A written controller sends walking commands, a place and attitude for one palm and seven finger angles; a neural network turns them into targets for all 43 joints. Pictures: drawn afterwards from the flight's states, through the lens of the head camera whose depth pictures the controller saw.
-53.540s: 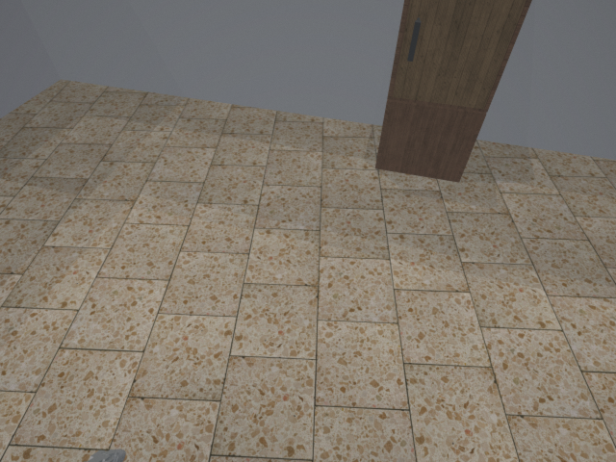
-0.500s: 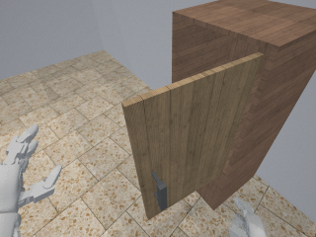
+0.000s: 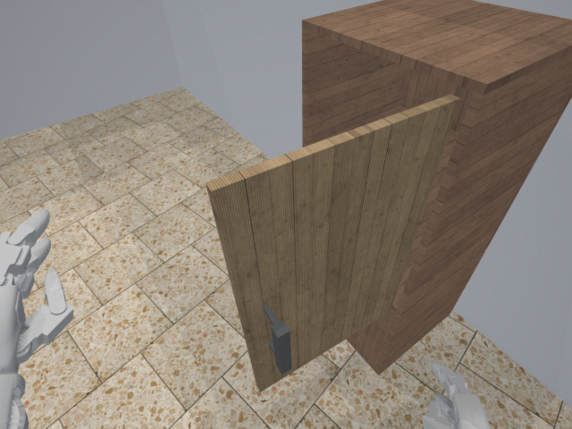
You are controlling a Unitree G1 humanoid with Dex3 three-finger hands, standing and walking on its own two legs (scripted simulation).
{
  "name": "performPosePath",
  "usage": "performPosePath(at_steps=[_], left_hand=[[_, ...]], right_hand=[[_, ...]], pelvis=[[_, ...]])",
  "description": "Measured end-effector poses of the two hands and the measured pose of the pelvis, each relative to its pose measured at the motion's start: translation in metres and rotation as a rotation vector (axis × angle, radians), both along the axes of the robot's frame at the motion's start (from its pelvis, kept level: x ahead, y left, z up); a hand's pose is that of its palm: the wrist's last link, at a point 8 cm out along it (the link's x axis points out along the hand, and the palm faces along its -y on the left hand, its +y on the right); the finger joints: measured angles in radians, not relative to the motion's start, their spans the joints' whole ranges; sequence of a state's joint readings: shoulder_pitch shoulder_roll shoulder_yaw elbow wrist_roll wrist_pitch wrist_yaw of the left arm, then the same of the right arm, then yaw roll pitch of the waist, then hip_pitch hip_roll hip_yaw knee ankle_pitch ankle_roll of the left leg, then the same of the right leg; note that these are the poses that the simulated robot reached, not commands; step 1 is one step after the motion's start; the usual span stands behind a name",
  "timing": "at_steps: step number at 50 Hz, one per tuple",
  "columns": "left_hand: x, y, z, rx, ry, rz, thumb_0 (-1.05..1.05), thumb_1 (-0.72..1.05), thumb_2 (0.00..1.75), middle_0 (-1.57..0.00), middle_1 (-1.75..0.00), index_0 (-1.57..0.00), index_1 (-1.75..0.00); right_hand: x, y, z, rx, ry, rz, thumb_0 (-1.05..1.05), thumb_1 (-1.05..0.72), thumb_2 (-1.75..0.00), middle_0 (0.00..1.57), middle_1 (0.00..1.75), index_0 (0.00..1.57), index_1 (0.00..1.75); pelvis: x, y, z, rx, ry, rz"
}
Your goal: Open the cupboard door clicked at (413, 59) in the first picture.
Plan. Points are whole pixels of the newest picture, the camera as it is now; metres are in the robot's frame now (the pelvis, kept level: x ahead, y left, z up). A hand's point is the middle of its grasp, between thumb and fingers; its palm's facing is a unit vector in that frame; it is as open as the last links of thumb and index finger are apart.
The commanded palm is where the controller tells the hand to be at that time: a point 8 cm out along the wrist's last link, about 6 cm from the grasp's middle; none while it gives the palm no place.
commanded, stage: step back with the hand held close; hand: left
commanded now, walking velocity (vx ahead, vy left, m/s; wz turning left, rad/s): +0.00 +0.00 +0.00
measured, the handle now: (276, 339) +0.29 +0.07 -0.09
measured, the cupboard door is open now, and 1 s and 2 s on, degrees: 85 85 85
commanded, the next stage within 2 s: stop stepping back and stand still in 1.90 s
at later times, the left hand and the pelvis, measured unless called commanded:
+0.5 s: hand (54, 328) +0.17 +0.27 +0.15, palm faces +0.34 -0.78 -0.53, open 7.4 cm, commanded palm +0.11 +0.31 +0.17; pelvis -0.04 +0.01 +0.00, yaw -1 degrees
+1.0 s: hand out of the picture +0.10 +0.29 +0.15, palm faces +0.42 -0.76 -0.50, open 7.4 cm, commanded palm +0.03 +0.33 +0.17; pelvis -0.10 +0.03 -0.01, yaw +1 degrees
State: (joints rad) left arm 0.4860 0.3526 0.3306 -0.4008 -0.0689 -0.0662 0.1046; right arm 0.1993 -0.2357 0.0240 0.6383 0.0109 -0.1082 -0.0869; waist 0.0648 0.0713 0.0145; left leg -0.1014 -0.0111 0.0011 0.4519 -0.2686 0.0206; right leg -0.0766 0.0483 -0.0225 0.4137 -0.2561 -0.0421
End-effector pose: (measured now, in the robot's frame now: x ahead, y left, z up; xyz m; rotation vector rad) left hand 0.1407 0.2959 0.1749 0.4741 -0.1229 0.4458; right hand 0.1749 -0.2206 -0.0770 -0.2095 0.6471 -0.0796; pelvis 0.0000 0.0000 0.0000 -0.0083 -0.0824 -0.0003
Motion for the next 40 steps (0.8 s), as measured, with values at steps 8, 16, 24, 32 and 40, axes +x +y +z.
performPosePath(at_steps=[8, 16, 24, 32, 40], left_hand=[[0.002, 0.002, 0.006, 0.034, -0.026, -0.004, 0.01, 0.89, 0.9, -0.21, -0.3, -0.21, -0.3], [0.006, 0.001, -0.004, 0.073, 0.053, -0.066, 0.01, 0.89, 0.9, -0.21, -0.3, -0.21, -0.3], [-0.01, 0.008, -0.001, 0.119, 0.053, -0.102, 0.01, 0.89, 0.9, -0.22, -0.3, -0.21, -0.3], [-0.036, 0.02, -0.003, 0.12, 0.011, -0.089, 0.01, 0.89, 0.9, -0.21, -0.3, -0.21, -0.3], [-0.058, 0.034, -0.003, 0.16, -0.032, -0.068, 0.01, 0.89, 0.9, -0.22, -0.3, -0.21, -0.3]], right_hand=[[-0.002, 0.001, 0.0, 0.009, 0.007, 0.004, 0.01, -0.9, -0.9, 0.2, 0.3, 0.2, 0.3], [-0.019, -0.012, 0.002, -0.021, 0.054, -0.074, 0.01, -0.9, -0.9, 0.2, 0.3, 0.2, 0.3], [-0.048, -0.016, 0.002, -0.053, 0.092, -0.13, 0.01, -0.9, -0.9, 0.2, 0.3, 0.2, 0.3], [-0.075, -0.005, 0.002, -0.066, 0.087, -0.12, 0.01, -0.9, -0.9, 0.2, 0.3, 0.2, 0.3], [-0.098, 0.012, -0.003, -0.084, 0.101, -0.082, 0.01, -0.9, -0.9, 0.2, 0.3, 0.2, 0.3]], pelvis=[[-0.004, -0.002, 0.001, -0.006, 0.016, 0.006], [-0.016, 0.005, 0.001, -0.001, 0.067, -0.012], [-0.035, 0.012, -0.001, -0.001, 0.079, -0.018], [-0.06, 0.021, -0.005, -0.018, 0.082, -0.013], [-0.076, 0.029, -0.009, -0.025, 0.079, 0.021]])
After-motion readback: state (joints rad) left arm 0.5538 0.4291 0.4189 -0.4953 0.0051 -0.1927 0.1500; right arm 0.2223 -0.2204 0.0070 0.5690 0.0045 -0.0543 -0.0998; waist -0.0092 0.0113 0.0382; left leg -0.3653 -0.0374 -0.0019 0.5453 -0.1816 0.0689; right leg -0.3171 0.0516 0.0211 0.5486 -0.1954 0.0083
